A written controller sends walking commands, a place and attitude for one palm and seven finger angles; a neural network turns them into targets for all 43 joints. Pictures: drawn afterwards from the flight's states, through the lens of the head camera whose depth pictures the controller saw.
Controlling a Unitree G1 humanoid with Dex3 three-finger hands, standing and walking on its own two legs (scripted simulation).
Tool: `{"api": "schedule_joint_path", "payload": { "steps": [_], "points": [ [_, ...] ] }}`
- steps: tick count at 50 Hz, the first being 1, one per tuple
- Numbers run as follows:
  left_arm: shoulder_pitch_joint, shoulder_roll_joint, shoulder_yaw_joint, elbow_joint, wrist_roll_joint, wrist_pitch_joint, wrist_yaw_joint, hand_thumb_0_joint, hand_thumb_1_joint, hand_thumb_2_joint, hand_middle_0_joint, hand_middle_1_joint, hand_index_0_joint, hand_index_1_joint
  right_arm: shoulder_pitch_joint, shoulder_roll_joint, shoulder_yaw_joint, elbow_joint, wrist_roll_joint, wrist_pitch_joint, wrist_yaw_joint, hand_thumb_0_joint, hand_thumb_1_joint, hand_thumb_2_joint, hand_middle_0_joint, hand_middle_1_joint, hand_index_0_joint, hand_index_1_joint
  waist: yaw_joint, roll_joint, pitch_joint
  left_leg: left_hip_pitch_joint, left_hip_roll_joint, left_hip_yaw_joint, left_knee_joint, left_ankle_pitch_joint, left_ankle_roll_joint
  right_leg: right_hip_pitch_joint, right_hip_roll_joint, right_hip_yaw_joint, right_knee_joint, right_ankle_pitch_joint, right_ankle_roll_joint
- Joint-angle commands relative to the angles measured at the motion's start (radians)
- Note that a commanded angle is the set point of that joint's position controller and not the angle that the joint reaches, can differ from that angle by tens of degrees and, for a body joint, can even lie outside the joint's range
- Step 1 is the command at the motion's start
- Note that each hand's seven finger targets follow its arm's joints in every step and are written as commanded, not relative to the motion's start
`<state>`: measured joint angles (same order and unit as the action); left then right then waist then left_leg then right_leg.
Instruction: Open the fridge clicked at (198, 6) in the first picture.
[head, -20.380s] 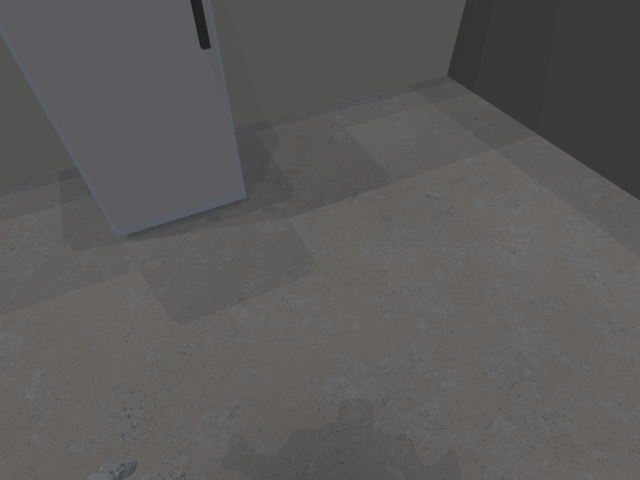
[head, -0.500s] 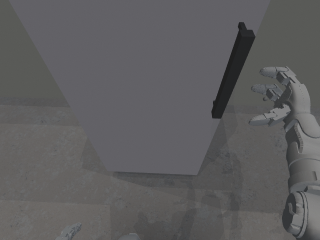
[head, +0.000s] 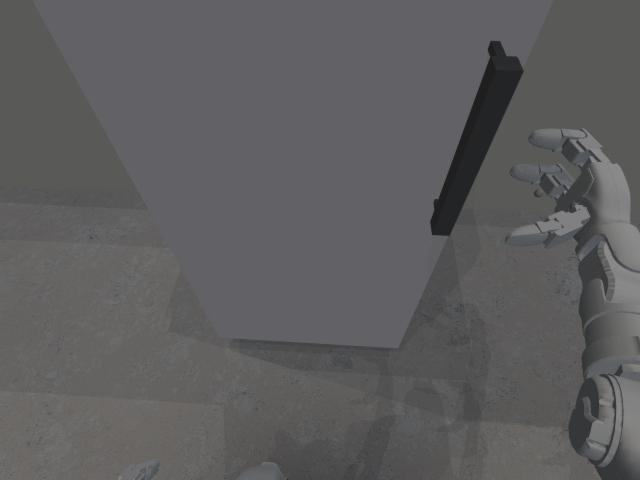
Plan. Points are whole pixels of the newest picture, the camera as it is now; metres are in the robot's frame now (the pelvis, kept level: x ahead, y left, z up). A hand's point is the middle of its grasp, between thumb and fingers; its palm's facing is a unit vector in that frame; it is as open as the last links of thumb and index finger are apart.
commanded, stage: move the hooked fingers beside the handle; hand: right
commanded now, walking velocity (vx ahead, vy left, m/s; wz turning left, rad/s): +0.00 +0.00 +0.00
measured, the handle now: (463, 152) +0.52 -0.11 +0.13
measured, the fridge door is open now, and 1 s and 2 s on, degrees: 0 0 0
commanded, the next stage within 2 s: feel for the door with the fingertips in 0.20 s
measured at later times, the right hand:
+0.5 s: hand (530, 196) +0.45 -0.18 +0.13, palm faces -0.08 +1.00 +0.02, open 14.0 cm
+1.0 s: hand (506, 184) +0.46 -0.16 +0.13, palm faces -0.07 +1.00 -0.01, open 14.0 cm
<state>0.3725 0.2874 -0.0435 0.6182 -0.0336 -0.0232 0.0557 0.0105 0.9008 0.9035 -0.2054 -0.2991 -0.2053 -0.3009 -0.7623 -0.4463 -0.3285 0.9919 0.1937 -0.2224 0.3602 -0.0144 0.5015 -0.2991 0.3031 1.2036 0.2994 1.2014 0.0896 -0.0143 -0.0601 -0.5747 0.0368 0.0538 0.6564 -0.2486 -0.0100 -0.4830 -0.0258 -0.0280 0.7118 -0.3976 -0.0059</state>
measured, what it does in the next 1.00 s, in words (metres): stands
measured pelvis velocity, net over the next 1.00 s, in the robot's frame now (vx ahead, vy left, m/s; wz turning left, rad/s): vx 0.00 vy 0.00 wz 0.00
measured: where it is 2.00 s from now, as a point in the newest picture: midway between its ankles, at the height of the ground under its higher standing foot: outside the picture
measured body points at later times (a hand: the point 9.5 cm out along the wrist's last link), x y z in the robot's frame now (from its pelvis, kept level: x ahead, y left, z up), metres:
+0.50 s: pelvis +0.00 +0.00 +0.00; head +0.06 +0.00 +0.45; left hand +0.07 +0.26 -0.11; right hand +0.45 -0.24 +0.13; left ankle +0.04 +0.13 -0.72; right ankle -0.03 -0.11 -0.72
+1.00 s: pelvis +0.00 +0.00 +0.00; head +0.05 +0.00 +0.45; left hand +0.07 +0.26 -0.11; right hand +0.46 -0.21 +0.13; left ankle +0.04 +0.13 -0.72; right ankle -0.03 -0.11 -0.72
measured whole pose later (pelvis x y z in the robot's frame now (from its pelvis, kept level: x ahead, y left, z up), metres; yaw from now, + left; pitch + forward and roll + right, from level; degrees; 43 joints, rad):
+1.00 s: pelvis +0.00 +0.00 +0.00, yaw +0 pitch +9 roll +1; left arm 0.36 0.27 -0.04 0.63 -0.02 -0.03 0.04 0.01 0.90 0.90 -0.21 -0.30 -0.21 -0.30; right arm -0.77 -0.36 -0.26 0.96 0.16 -0.23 0.25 -0.01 0.50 -0.30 0.30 1.20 0.30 1.20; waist 0.08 -0.02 -0.06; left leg -0.56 0.04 0.05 0.65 -0.25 -0.01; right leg -0.46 -0.02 -0.03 0.70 -0.40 0.00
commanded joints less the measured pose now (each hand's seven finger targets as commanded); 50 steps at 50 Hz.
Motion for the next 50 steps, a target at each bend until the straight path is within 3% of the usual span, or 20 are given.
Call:
{"api": "schedule_joint_path", "payload": {
  "steps": [1, 2, 4, 13, 14, 15, 18, 21, 22, 26, 28, 31, 33, 36, 38, 42, 44, 46, 48, 50],
  "points": [
    [0.052, 0.151, 0.060, -0.107, -0.001, -0.035, 0.006, 0.000, 0.900, 0.900, -0.200, -0.300, -0.200, -0.300, -0.432, -0.216, -0.017, -0.224, 0.011, -0.066, 0.001, 0.000, 0.500, -0.300, 0.300, 1.200, 0.300, 1.200, 0.003, -0.040, -0.358, 0.295, -0.039, -0.021, -0.025, 0.275, 0.038, 0.034, 0.028, 0.021, -0.100, 0.296, -0.014],
    [0.056, 0.153, 0.062, -0.103, 0.000, -0.036, 0.005, 0.000, 0.900, 0.900, -0.200, -0.300, -0.200, -0.300, -0.448, -0.247, -0.043, -0.244, 0.012, -0.073, -0.001, 0.000, 0.500, -0.300, 0.300, 1.200, 0.300, 1.200, 0.002, -0.030, -0.371, 0.299, -0.040, -0.022, -0.023, 0.284, 0.036, 0.037, 0.025, 0.027, -0.099, 0.304, -0.012],
    [0.048, 0.150, 0.060, -0.107, -0.003, -0.035, 0.005, 0.000, 0.900, 0.900, -0.200, -0.300, -0.200, -0.300, -0.447, -0.224, -0.024, -0.234, 0.013, -0.073, 0.001, 0.000, 0.500, -0.300, 0.300, 1.200, 0.300, 1.200, 0.006, -0.036, -0.354, 0.280, -0.041, -0.020, -0.025, 0.265, 0.036, 0.038, 0.025, 0.026, -0.100, 0.286, -0.011],
    [0.047, 0.150, 0.059, -0.111, -0.002, -0.032, 0.007, 0.000, 0.900, 0.900, -0.200, -0.300, -0.200, -0.300, -0.431, -0.282, -0.069, -0.245, 0.004, -0.082, -0.008, 0.000, 0.500, -0.300, 0.300, 1.200, 0.300, 1.200, -0.010, -0.042, -0.378, 0.319, -0.040, -0.027, -0.019, 0.298, 0.037, 0.031, 0.025, 0.024, -0.100, 0.314, -0.012],
    [0.042, 0.146, 0.060, -0.116, -0.001, -0.032, 0.005, 0.000, 0.900, 0.900, -0.200, -0.300, -0.200, -0.300, -0.433, -0.247, -0.040, -0.274, 0.007, -0.082, -0.002, 0.000, 0.500, -0.300, 0.300, 1.200, 0.300, 1.200, -0.007, -0.064, -0.392, 0.320, -0.041, -0.027, -0.018, 0.313, 0.037, 0.047, 0.026, 0.020, -0.099, 0.328, -0.011],
    [0.044, 0.148, 0.062, -0.118, -0.002, -0.033, 0.005, 0.000, 0.900, 0.900, -0.200, -0.300, -0.200, -0.300, -0.401, -0.252, -0.054, -0.258, 0.013, -0.076, 0.002, 0.000, 0.500, -0.300, 0.300, 1.200, 0.300, 1.200, -0.012, -0.036, -0.384, 0.322, -0.041, -0.025, -0.021, 0.312, 0.036, 0.042, 0.024, 0.021, -0.098, 0.326, -0.012],
    [0.039, 0.146, 0.060, -0.114, -0.006, -0.033, 0.004, 0.000, 0.900, 0.900, -0.200, -0.300, -0.200, -0.300, -0.443, -0.184, 0.007, -0.270, 0.024, -0.064, 0.008, 0.000, 0.500, -0.300, 0.300, 1.200, 0.300, 1.200, 0.011, -0.036, -0.345, 0.283, -0.043, -0.018, -0.032, 0.276, 0.035, 0.048, 0.023, 0.026, -0.104, 0.294, -0.012],
    [0.042, 0.147, 0.062, -0.111, -0.005, -0.037, 0.005, 0.000, 0.900, 0.900, -0.200, -0.300, -0.200, -0.300, -0.443, -0.160, 0.020, -0.267, 0.030, -0.054, -0.005, 0.000, 0.500, -0.300, 0.300, 1.200, 0.300, 1.200, 0.013, -0.023, -0.337, 0.275, -0.043, -0.013, -0.037, 0.252, 0.038, 0.049, 0.025, 0.028, -0.103, 0.282, -0.013],
    [0.044, 0.147, 0.062, -0.107, -0.003, -0.039, 0.004, 0.000, 0.900, 0.900, -0.200, -0.300, -0.200, -0.300, -0.463, -0.187, -0.004, -0.281, 0.024, -0.056, -0.016, 0.000, 0.500, -0.300, 0.300, 1.200, 0.300, 1.200, 0.008, -0.032, -0.355, 0.278, -0.043, -0.014, -0.031, 0.262, 0.037, 0.055, 0.024, 0.034, -0.103, 0.294, -0.011],
    [0.046, 0.137, 0.062, -0.100, 0.003, -0.046, -0.003, 0.000, 0.900, 0.900, -0.200, -0.300, -0.200, -0.300, -0.473, -0.115, 0.048, -0.303, 0.012, -0.061, -0.049, 0.000, 0.500, -0.300, 0.300, 1.200, 0.300, 1.200, 0.012, -0.053, -0.361, 0.258, -0.043, -0.006, -0.026, 0.267, 0.040, 0.085, 0.026, 0.037, -0.098, 0.325, -0.006],
    [0.045, 0.135, 0.065, -0.100, 0.004, -0.046, -0.008, 0.000, 0.900, 0.900, -0.200, -0.300, -0.200, -0.300, -0.444, -0.137, 0.017, -0.311, 0.004, -0.061, -0.069, 0.000, 0.500, -0.300, 0.300, 1.200, 0.300, 1.200, -0.002, -0.045, -0.399, 0.279, -0.045, -0.009, -0.018, 0.300, 0.038, 0.095, 0.025, 0.036, -0.095, 0.359, -0.003],
    [0.040, 0.133, 0.064, -0.103, 0.005, -0.043, -0.013, 0.000, 0.900, 0.900, -0.200, -0.300, -0.200, -0.300, -0.406, -0.114, 0.027, -0.289, -0.002, -0.056, -0.089, 0.000, 0.500, -0.300, 0.300, 1.200, 0.300, 1.200, -0.007, 0.013, -0.358, 0.302, -0.043, -0.006, -0.023, 0.303, 0.038, 0.058, 0.023, 0.030, -0.104, 0.348, -0.006],
    [0.028, 0.127, 0.065, -0.110, 0.005, -0.044, -0.019, 0.000, 0.900, 0.900, -0.200, -0.300, -0.200, -0.300, -0.430, -0.094, 0.043, -0.336, -0.012, -0.060, -0.104, 0.000, 0.500, -0.300, 0.300, 1.200, 0.300, 1.200, -0.010, -0.048, -0.373, 0.289, -0.043, -0.009, -0.020, 0.305, 0.038, 0.083, 0.025, 0.028, -0.105, 0.357, -0.002],
    [0.036, 0.131, 0.066, -0.104, 0.009, -0.038, -0.016, 0.000, 0.900, 0.900, -0.200, -0.300, -0.200, -0.300, -0.425, -0.153, -0.007, -0.327, -0.021, -0.066, -0.128, 0.000, 0.500, -0.300, 0.300, 1.200, 0.300, 1.200, -0.016, 0.006, -0.370, 0.321, -0.043, -0.012, -0.022, 0.310, 0.039, 0.063, 0.023, 0.028, -0.107, 0.352, -0.006],
    [0.026, 0.123, 0.062, -0.107, 0.005, -0.039, -0.016, 0.000, 0.900, 0.900, -0.200, -0.300, -0.200, -0.300, -0.442, -0.129, 0.015, -0.331, -0.027, -0.066, -0.129, 0.000, 0.500, -0.300, 0.300, 1.200, 0.300, 1.200, -0.013, -0.041, -0.371, 0.318, -0.042, -0.018, -0.023, 0.318, 0.038, 0.069, 0.026, 0.021, -0.111, 0.349, -0.004],
    [0.034, 0.126, 0.065, -0.097, 0.005, -0.040, -0.011, 0.000, 0.900, 0.900, -0.200, -0.300, -0.200, -0.300, -0.450, -0.143, 0.004, -0.304, -0.028, -0.075, -0.123, 0.000, 0.500, -0.300, 0.300, 1.200, 0.300, 1.200, -0.007, -0.013, -0.373, 0.326, -0.042, -0.019, -0.026, 0.326, 0.037, 0.067, 0.024, 0.019, -0.112, 0.346, -0.007],
    [0.033, 0.124, 0.063, -0.096, 0.005, -0.043, -0.012, 0.000, 0.900, 0.900, -0.200, -0.300, -0.200, -0.300, -0.463, -0.094, 0.040, -0.284, -0.021, -0.072, -0.115, 0.000, 0.500, -0.300, 0.300, 1.200, 0.300, 1.200, 0.001, -0.015, -0.360, 0.307, -0.044, -0.015, -0.030, 0.313, 0.037, 0.076, 0.025, 0.020, -0.114, 0.337, -0.005],
    [0.043, 0.130, 0.065, -0.086, 0.005, -0.042, -0.010, 0.000, 0.900, 0.900, -0.200, -0.300, -0.200, -0.300, -0.481, -0.103, 0.040, -0.256, -0.020, -0.073, -0.110, 0.000, 0.500, -0.300, 0.300, 1.200, 0.300, 1.200, 0.009, 0.008, -0.344, 0.306, -0.044, -0.013, -0.033, 0.302, 0.039, 0.063, 0.025, 0.024, -0.114, 0.326, -0.007],
    [0.044, 0.129, 0.064, -0.081, 0.005, -0.044, -0.010, 0.000, 0.900, 0.900, -0.200, -0.300, -0.200, -0.300, -0.502, -0.095, 0.047, -0.244, -0.024, -0.074, -0.108, 0.000, 0.500, -0.300, 0.300, 1.200, 0.300, 1.200, 0.009, -0.030, -0.348, 0.281, -0.042, -0.013, -0.032, 0.286, 0.039, 0.072, 0.027, 0.025, -0.113, 0.315, -0.005],
    [0.053, 0.133, 0.065, -0.074, 0.006, -0.045, -0.010, 0.000, 0.900, 0.900, -0.200, -0.300, -0.200, -0.300, -0.521, -0.103, 0.036, -0.210, -0.021, -0.074, -0.110, 0.000, 0.500, -0.300, 0.300, 1.200, 0.300, 1.200, 0.017, 0.008, -0.333, 0.279, -0.043, -0.014, -0.034, 0.277, 0.036, 0.052, 0.027, 0.025, -0.111, 0.293, -0.008]
  ]
}}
